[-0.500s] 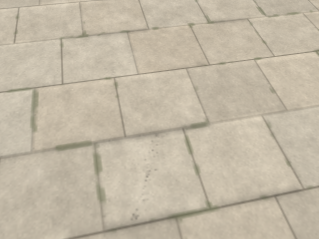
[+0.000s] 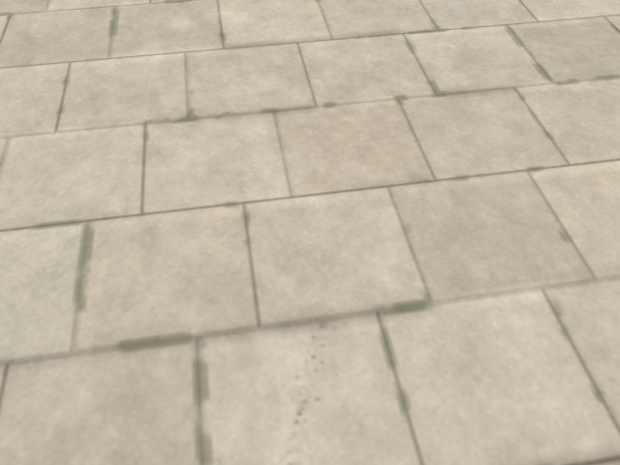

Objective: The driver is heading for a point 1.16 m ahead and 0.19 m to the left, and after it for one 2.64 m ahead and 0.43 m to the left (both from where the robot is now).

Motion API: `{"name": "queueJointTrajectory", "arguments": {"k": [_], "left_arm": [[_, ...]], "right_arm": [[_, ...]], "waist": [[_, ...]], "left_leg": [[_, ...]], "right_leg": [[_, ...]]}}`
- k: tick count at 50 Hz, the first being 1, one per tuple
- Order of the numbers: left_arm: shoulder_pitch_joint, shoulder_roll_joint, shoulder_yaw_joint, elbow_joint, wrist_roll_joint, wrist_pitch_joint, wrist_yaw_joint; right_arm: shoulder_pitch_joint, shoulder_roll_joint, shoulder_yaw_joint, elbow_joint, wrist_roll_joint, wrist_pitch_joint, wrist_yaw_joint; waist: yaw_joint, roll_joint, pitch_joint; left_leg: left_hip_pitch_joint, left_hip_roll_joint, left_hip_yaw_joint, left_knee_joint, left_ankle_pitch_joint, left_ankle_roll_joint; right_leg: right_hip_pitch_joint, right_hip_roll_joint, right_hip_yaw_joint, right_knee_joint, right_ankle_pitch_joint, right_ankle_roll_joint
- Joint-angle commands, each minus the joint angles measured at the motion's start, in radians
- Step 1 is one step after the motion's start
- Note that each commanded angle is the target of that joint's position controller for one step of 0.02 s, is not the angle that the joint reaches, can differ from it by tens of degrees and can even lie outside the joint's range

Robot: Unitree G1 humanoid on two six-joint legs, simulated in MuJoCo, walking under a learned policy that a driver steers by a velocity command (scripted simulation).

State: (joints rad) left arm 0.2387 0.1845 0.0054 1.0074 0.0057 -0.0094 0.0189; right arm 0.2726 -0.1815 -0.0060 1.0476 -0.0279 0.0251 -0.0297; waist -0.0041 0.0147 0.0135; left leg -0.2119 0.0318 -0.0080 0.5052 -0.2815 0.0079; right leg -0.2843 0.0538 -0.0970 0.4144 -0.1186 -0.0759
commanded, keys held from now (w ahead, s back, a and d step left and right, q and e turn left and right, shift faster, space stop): no key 0.38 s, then w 0.62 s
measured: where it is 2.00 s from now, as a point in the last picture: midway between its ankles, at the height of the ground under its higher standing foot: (318, 355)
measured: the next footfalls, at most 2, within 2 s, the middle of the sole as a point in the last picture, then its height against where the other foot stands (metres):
left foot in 1.14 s outside the picture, level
right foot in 1.70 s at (365, 352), level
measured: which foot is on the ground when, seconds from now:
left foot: down 0.00-0.68, up 0.70-1.00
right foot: down 0.00-1.00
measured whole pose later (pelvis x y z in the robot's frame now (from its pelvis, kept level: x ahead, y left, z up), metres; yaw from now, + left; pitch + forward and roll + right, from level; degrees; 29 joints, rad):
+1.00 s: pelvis +0.22 -0.02 +0.00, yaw -1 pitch +1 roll +0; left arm 0.51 0.13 0.01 1.12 0.02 -0.10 0.01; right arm 0.08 -0.20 -0.05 0.96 -0.03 -0.04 0.03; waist 0.04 0.03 0.02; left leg -0.62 0.06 0.07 0.80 -0.11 0.04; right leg 0.08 0.07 -0.06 0.19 -0.29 -0.08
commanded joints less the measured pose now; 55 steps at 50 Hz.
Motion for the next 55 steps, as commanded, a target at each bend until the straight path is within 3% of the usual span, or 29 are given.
{"name": "queueJointTrajectory", "arguments": {"k": [1, 3, 5, 9, 19, 20, 23, 25, 26, 27, 28, 30, 32, 33, 34, 35, 36, 37, 38, 39, 41, 44, 48, 51, 53, 55], "left_arm": [[0.025, 0.089, 0.023, -0.023, -0.009, 0.006, 0.000], [0.061, 0.079, 0.021, 0.003, 0.000, 0.002, -0.003], [0.072, 0.089, 0.022, 0.022, 0.005, -0.004, -0.002], [0.067, 0.071, 0.015, 0.049, 0.001, -0.008, 0.003], [0.102, 0.051, 0.006, 0.104, 0.001, -0.006, 0.012], [0.110, 0.049, 0.005, 0.109, 0.002, -0.005, 0.012], [0.103, 0.070, 0.020, 0.096, 0.007, 0.006, 0.006], [0.059, 0.036, 0.017, 0.068, 0.013, 0.002, -0.005], [0.029, 0.012, 0.013, 0.049, 0.021, -0.006, -0.012], [0.008, 0.011, 0.014, 0.031, 0.032, -0.016, -0.017], [-0.005, 0.032, 0.021, 0.015, 0.032, -0.026, -0.022], [-0.002, 0.046, 0.030, -0.007, 0.025, -0.046, -0.032], [0.056, 0.027, 0.034, 0.004, 0.013, -0.062, -0.035], [0.145, 0.020, 0.038, 0.037, 0.007, -0.066, -0.033], [0.264, 0.044, 0.052, 0.075, 0.008, -0.072, -0.025], [0.394, 0.141, 0.078, 0.095, 0.019, -0.079, -0.011], [0.490, 0.199, 0.093, 0.131, 0.011, -0.067, -0.012], [0.380, 0.140, 0.076, 0.101, 0.018, -0.060, -0.010], [0.284, 0.119, 0.068, 0.065, 0.018, -0.065, -0.014], [0.225, 0.109, 0.064, 0.044, 0.017, -0.071, -0.014], [0.210, 0.071, 0.047, 0.044, 0.011, -0.086, -0.009], [0.291, 0.065, 0.037, 0.079, 0.007, -0.097, -0.003], [0.309, 0.064, 0.026, 0.085, 0.010, -0.100, -0.003], [0.325, 0.082, 0.027, 0.094, 0.010, -0.103, 0.001], [0.313, 0.097, 0.030, 0.098, 0.011, -0.105, 0.003], [0.279, 0.121, 0.038, 0.096, 0.014, -0.105, 0.007]], "right_arm": [[0.078, -0.087, -0.007, 0.010, 0.013, -0.024, -0.001], [0.048, -0.074, -0.002, 0.012, 0.018, -0.042, -0.002], [0.053, -0.073, -0.001, 0.016, 0.021, -0.049, -0.006], [0.100, -0.056, 0.001, 0.035, 0.018, -0.046, -0.007], [0.126, -0.041, 0.007, 0.060, 0.019, -0.046, -0.010], [0.140, -0.039, 0.007, 0.065, 0.018, -0.046, -0.010], [0.153, -0.078, -0.013, 0.054, 0.012, -0.035, -0.006], [0.198, -0.092, -0.023, 0.056, 0.014, -0.034, -0.003], [0.226, -0.112, -0.034, 0.065, 0.014, -0.037, -0.004], [0.221, -0.129, -0.044, 0.066, 0.012, -0.041, -0.006], [0.215, -0.128, -0.049, 0.063, 0.010, -0.047, -0.004], [0.192, -0.131, -0.055, 0.058, 0.006, -0.061, 0.001], [0.141, -0.122, -0.058, 0.046, 0.016, -0.070, 0.004], [0.115, -0.120, -0.059, 0.037, 0.018, -0.073, 0.006], [0.098, -0.099, -0.054, 0.026, 0.014, -0.081, 0.008], [0.061, -0.028, -0.034, -0.015, 0.022, -0.093, 0.020], [0.042, -0.057, -0.043, -0.052, 0.002, -0.098, 0.028], [0.001, -0.092, -0.053, -0.057, -0.018, -0.095, 0.035], [-0.008, -0.062, -0.048, -0.057, -0.012, -0.099, 0.045], [0.000, -0.046, -0.046, -0.051, -0.004, -0.104, 0.053], [0.008, -0.054, -0.051, -0.045, -0.009, -0.095, 0.062], [-0.051, -0.053, -0.054, -0.069, -0.007, -0.076, 0.064], [-0.250, -0.034, -0.038, -0.150, 0.002, -0.070, 0.065], [-0.329, -0.036, -0.031, -0.186, 0.011, -0.071, 0.063], [-0.319, -0.056, -0.036, -0.195, 0.011, -0.074, 0.057], [-0.203, -0.090, -0.053, -0.167, 0.010, -0.083, 0.044]], "waist": [[0.015, 0.072, 0.099], [0.042, 0.090, 0.062], [0.039, 0.050, 0.049], [0.017, 0.000, 0.055], [0.012, -0.010, 0.056], [0.010, -0.009, 0.039], [0.001, 0.025, 0.100], [-0.027, 0.079, 0.168], [-0.040, 0.131, 0.179], [-0.041, 0.152, 0.190], [-0.038, 0.132, 0.182], [-0.016, 0.120, 0.172], [0.031, 0.098, 0.164], [0.069, 0.075, 0.148], [0.114, 0.013, 0.112], [0.164, -0.228, 0.066], [0.164, -0.323, 0.054], [0.099, -0.142, 0.111], [0.061, -0.070, 0.133], [0.031, -0.048, 0.127], [0.006, -0.059, 0.104], [0.007, -0.079, 0.088], [0.032, -0.095, 0.123], [0.044, -0.114, 0.134], [0.023, -0.111, 0.124], [-0.037, -0.113, 0.055]], "left_leg": [[-0.113, 0.086, -0.126, -0.215, -0.138, 0.050], [-0.168, 0.086, -0.126, -0.266, -0.130, 0.028], [-0.123, 0.072, -0.106, -0.250, -0.068, 0.024], [-0.054, 0.065, -0.090, -0.221, -0.002, 0.037], [-0.026, 0.064, -0.080, -0.211, 0.055, 0.043], [-0.019, 0.055, -0.077, -0.217, -0.016, 0.047], [-0.070, 0.044, -0.114, -0.226, -0.386, 0.096], [-0.043, 0.116, -0.233, -0.300, -0.509, 0.145], [0.007, 0.187, -0.322, -0.362, -0.529, 0.178], [0.029, 0.250, -0.378, -0.392, -0.496, 0.208], [0.050, 0.270, -0.390, -0.402, -0.446, 0.222], [0.072, 0.263, -0.349, -0.372, -0.351, 0.219], [-0.010, 0.197, -0.241, -0.309, -0.263, 0.184], [-0.099, 0.153, -0.184, -0.243, -0.215, 0.165], [-0.214, 0.104, -0.118, -0.115, -0.144, 0.140], [-0.386, -0.029, 0.037, 0.218, -0.116, 0.084], [-0.527, -0.086, 0.080, 0.470, -0.263, 0.078], [-0.553, -0.012, 0.009, 0.600, -0.207, 0.096], [-0.538, 0.022, -0.013, 0.617, -0.106, 0.100], [-0.503, 0.045, -0.016, 0.599, -0.029, 0.094], [-0.467, 0.057, 0.008, 0.558, 0.045, 0.070], [-0.509, 0.044, 0.055, 0.521, 0.094, 0.044], [-0.483, 0.017, 0.107, 0.300, 0.182, 0.027], [-0.383, -0.013, 0.141, 0.139, 0.230, 0.051], [-0.318, -0.030, 0.142, 0.091, 0.224, 0.087], [-0.184, -0.074, 0.146, 0.074, 0.166, 0.128]], "right_leg": [[0.011, -0.123, 0.171, -0.158, -0.216, 0.033], [0.154, -0.124, 0.161, -0.099, -0.089, 0.027], [0.153, -0.136, 0.173, -0.102, -0.072, 0.020], [0.100, -0.140, 0.175, -0.119, -0.080, 0.025], [0.112, -0.142, 0.171, -0.103, -0.022, 0.029], [0.116, -0.132, 0.166, -0.101, -0.089, 0.027], [0.006, -0.075, 0.132, -0.025, -0.426, -0.001], [-0.124, -0.042, 0.097, 0.077, -0.423, 0.000], [-0.181, -0.019, 0.041, 0.175, -0.321, 0.011], [-0.217, -0.046, 0.032, 0.251, -0.249, 0.009], [-0.245, -0.066, 0.044, 0.290, -0.251, 0.005], [-0.236, -0.088, 0.056, 0.270, -0.284, -0.004], [-0.053, -0.055, 0.012, 0.126, -0.223, -0.007], [0.113, -0.020, -0.009, 0.052, -0.186, -0.006], [0.309, -0.044, 0.054, 0.002, -0.190, -0.012], [0.457, -0.267, 0.414, -0.184, -0.426, -0.073], [0.484, -0.428, 0.713, -0.284, -0.499, -0.152], [0.390, -0.422, 0.661, -0.266, -0.497, -0.154], [0.311, -0.385, 0.573, -0.273, -0.437, -0.138], [0.272, -0.346, 0.488, -0.293, -0.351, -0.118], [0.267, -0.285, 0.354, -0.306, -0.145, -0.095], [0.317, -0.256, 0.239, -0.274, 0.184, -0.096], [0.272, -0.221, 0.154, -0.278, 0.340, -0.100], [0.269, -0.230, 0.128, -0.281, 0.422, -0.100], [0.310, -0.255, 0.118, -0.244, 0.557, -0.096], [0.363, -0.263, 0.092, -0.089, 0.818, -0.078]]}}
Velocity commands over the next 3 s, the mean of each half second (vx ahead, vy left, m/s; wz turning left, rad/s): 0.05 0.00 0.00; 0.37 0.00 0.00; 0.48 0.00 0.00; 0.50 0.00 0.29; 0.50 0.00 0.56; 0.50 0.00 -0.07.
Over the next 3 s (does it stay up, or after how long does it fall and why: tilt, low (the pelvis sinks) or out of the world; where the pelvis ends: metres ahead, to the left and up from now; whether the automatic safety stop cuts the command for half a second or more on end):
stays up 1.32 0.18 0.00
